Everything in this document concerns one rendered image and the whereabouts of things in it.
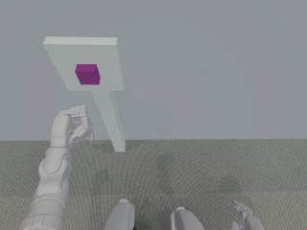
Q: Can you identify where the robot left forearm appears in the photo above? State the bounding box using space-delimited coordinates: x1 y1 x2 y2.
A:
18 147 73 230

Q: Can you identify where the panel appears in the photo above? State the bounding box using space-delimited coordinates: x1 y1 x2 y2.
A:
42 36 126 152

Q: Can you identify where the robot left thigh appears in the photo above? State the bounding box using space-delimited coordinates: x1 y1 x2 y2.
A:
102 202 135 230

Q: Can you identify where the left robot hand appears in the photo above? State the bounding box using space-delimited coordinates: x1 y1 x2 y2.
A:
50 105 94 151

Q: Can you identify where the button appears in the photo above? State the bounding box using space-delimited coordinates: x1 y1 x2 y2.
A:
75 64 101 85

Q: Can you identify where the right robot shin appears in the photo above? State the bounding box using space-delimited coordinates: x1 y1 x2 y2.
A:
176 206 185 210

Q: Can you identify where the right robot hand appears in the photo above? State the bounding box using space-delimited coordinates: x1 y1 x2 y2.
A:
229 200 264 230

